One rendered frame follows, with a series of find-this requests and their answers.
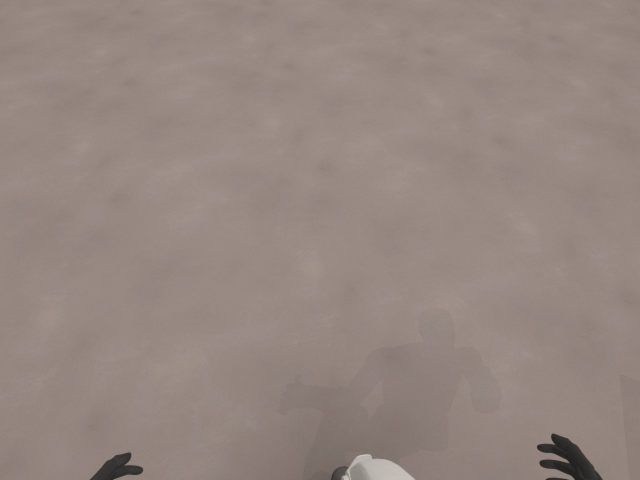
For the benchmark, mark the right robot hand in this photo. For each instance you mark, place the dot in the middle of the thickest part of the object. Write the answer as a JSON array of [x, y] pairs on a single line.
[[578, 467]]

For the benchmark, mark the left robot hand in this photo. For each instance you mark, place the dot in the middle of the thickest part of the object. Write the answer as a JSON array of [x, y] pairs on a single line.
[[116, 468]]

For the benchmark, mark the robot right thigh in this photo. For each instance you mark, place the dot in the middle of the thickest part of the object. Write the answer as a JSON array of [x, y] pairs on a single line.
[[376, 469]]

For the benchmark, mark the right robot shin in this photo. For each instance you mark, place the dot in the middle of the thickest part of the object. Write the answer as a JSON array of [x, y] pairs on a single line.
[[360, 458]]

